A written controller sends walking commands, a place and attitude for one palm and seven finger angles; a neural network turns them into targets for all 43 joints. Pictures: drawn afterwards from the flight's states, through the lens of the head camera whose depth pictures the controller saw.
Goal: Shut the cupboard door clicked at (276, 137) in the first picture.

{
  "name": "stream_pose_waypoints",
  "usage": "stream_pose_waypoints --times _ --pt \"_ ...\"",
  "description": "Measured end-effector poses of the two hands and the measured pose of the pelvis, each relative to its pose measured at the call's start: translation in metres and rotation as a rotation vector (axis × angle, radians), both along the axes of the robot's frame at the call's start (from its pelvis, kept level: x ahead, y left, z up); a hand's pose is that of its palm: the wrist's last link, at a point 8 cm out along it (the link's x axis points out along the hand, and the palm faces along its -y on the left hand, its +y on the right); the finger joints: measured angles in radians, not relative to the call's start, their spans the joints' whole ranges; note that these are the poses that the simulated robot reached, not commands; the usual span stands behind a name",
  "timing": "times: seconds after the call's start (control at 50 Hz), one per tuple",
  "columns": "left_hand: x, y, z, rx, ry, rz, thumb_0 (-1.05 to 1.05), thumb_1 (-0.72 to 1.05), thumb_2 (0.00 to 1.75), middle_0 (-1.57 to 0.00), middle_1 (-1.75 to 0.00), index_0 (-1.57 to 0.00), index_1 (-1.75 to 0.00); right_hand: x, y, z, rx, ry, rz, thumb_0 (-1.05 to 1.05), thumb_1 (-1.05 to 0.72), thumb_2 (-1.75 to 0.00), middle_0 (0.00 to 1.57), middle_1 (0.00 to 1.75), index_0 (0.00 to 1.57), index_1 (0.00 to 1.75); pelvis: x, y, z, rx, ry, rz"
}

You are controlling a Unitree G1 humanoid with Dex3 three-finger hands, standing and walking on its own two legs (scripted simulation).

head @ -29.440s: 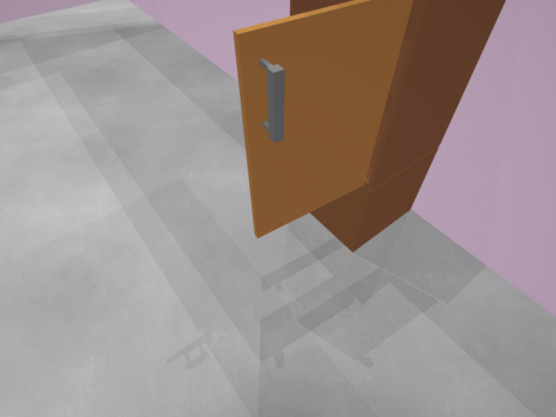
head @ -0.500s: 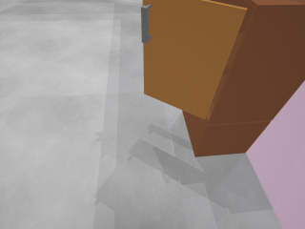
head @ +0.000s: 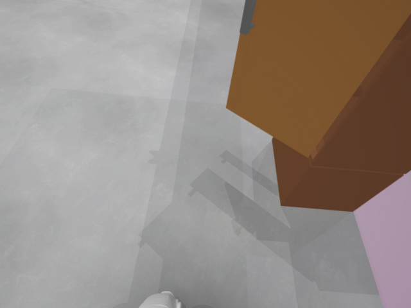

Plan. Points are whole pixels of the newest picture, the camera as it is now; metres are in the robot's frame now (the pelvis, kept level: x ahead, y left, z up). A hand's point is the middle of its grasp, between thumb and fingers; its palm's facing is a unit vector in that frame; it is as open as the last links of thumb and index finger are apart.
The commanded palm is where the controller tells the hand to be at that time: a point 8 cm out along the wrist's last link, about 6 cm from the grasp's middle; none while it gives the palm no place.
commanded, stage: walk to a spot facing it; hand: left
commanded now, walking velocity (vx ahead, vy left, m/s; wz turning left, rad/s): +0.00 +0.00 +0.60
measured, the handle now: (253, 5) +0.90 -0.10 +0.14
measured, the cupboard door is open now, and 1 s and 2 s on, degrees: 54 54 54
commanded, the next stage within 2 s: turn to face it in 1.68 s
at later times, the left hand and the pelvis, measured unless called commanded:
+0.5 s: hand out of the picture +0.01 +0.17 -0.13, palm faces +0.28 -0.91 -0.32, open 7.4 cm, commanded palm none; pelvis -0.01 -0.06 +0.02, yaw +17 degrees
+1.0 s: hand out of the picture -0.07 +0.19 -0.15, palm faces +0.61 -0.76 -0.23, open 7.4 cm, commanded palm none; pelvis +0.01 -0.03 +0.02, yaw +36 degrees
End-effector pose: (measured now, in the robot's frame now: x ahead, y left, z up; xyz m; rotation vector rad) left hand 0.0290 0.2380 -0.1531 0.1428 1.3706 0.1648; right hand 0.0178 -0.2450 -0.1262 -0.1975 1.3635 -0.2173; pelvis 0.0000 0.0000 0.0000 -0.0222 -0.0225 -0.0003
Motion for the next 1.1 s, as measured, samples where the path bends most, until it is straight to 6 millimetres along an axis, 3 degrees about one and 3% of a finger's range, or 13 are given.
stream_pose_waypoints --times 0.2,0.34,0.4,0.46,0.6,0.7,0.86,0.96,1.1 --pt "0.038 0.025 0.038 0.057 -0.181 0.036 0.00 0.91 0.90 -0.20 -0.30 -0.20 -0.30 0.041 -0.007 0.024 -0.023 -0.058 0.136 0.00 -0.90 -0.90 0.21 0.30 0.20 0.30 -0.011 -0.002 0.021 -0.027 0.060 0.105" --pt "0.030 0.012 0.050 0.096 -0.230 0.096 0.00 0.91 0.90 -0.20 -0.30 -0.20 -0.30 0.065 -0.028 0.019 -0.006 -0.072 0.214 0.00 -0.90 -0.90 0.21 0.30 0.20 0.30 -0.015 -0.026 0.020 -0.023 0.073 0.200" --pt "0.011 -0.001 0.051 0.122 -0.229 0.135 0.00 0.91 0.90 -0.20 -0.30 -0.20 -0.30 0.078 -0.040 0.008 0.014 -0.077 0.243 0.00 -0.90 -0.90 0.21 0.30 0.20 0.30 -0.015 -0.042 0.014 -0.002 0.079 0.239" --pt "-0.020 -0.014 0.053 0.147 -0.177 0.181 0.00 0.91 0.90 -0.20 -0.30 -0.20 -0.30 0.092 -0.048 0.001 0.032 -0.079 0.267 0.00 -0.90 -0.90 0.21 0.30 0.20 0.30 -0.015 -0.052 0.013 0.010 0.071 0.274" --pt "-0.073 -0.043 0.058 0.134 -0.065 0.305 0.01 0.91 0.90 -0.20 -0.30 -0.20 -0.30 0.119 -0.041 0.006 0.075 -0.057 0.373 0.00 -0.91 -0.90 0.20 0.30 0.20 0.30 -0.006 -0.062 0.024 0.056 0.063 0.379" --pt "-0.103 -0.054 0.051 0.111 -0.055 0.414 0.01 0.90 0.90 -0.21 -0.30 -0.21 -0.30 0.148 -0.013 0.003 0.083 -0.039 0.496 0.00 -0.91 -0.90 0.20 0.30 0.19 0.30 -0.004 -0.058 0.020 0.060 0.058 0.464" --pt "-0.161 -0.047 0.017 0.059 0.016 0.570 0.00 0.90 0.90 -0.21 -0.30 -0.21 -0.30 0.210 0.060 0.011 0.077 -0.208 0.686 0.00 -0.91 -0.90 0.20 0.30 0.20 0.30 -0.005 -0.034 0.002 0.041 0.044 0.557" --pt "-0.146 -0.028 0.028 0.064 -0.041 0.606 0.01 0.91 0.90 -0.20 -0.30 -0.20 -0.30 0.215 0.072 0.027 0.061 -0.225 0.739 0.00 -0.91 -0.90 0.20 0.30 0.20 0.30 0.004 -0.027 0.013 0.011 0.034 0.612" --pt "-0.083 0.000 0.051 0.121 -0.200 0.607 0.01 0.91 0.90 -0.20 -0.30 -0.20 -0.29 0.218 0.058 0.020 0.059 -0.111 0.755 0.00 -0.90 -0.90 0.21 0.30 0.20 0.30 0.037 -0.023 0.020 0.007 0.044 0.684"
